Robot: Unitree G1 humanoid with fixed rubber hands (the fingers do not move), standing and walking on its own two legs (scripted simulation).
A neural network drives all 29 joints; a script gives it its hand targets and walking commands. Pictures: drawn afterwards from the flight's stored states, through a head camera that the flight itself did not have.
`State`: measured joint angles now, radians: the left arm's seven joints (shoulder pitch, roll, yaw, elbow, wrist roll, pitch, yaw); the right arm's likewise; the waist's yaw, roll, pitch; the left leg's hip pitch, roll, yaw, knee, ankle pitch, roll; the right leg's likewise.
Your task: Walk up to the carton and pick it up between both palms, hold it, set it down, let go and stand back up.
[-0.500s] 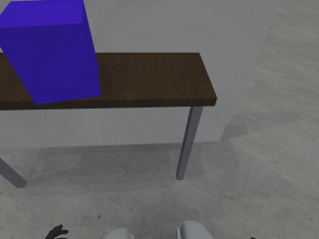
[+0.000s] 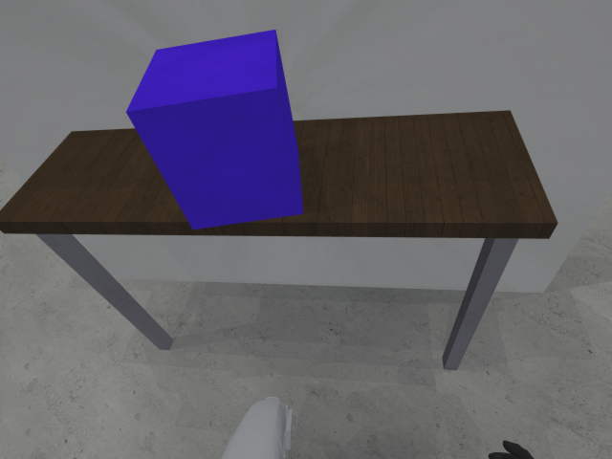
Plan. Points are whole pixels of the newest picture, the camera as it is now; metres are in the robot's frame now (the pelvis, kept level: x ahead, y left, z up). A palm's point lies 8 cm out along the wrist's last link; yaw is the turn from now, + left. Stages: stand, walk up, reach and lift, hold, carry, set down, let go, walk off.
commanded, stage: walk up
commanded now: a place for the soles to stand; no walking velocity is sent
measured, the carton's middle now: (232, 134) +0.60 +0.16 +0.10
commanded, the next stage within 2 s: none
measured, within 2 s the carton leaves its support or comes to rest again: neither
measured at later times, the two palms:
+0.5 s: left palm (82, 359) +0.27 +0.42 -0.08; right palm out of the picture +0.14 -0.10 -0.12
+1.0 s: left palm (17, 368) +0.26 +0.56 -0.11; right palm (324, 346) +0.30 +0.02 -0.14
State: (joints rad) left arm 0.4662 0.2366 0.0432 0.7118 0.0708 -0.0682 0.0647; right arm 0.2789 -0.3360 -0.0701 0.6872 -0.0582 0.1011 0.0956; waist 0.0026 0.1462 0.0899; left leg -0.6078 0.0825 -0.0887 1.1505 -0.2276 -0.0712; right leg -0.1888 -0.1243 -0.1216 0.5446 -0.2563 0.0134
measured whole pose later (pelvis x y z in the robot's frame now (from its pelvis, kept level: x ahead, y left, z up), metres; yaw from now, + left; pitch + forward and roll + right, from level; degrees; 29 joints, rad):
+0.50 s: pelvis +0.13 +0.17 -0.01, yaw +0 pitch -3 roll +0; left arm 0.30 0.25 0.04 0.60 0.02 -0.03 0.04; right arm 0.41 -0.29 -0.04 0.70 -0.05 0.03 0.02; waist -0.10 0.03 0.09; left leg -0.19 -0.01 0.11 0.59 -0.35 0.06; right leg -0.53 0.00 -0.05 0.95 -0.36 -0.01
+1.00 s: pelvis +0.19 +0.28 -0.03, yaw -3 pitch -4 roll +1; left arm 0.35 0.30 0.05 0.62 0.02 0.01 0.02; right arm 0.22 -0.29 -0.03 0.66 -0.01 0.05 0.03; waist 0.04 0.03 0.12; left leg -0.36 0.07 -0.03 0.75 -0.33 -0.06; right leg -0.41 -0.12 0.05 0.79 -0.32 0.05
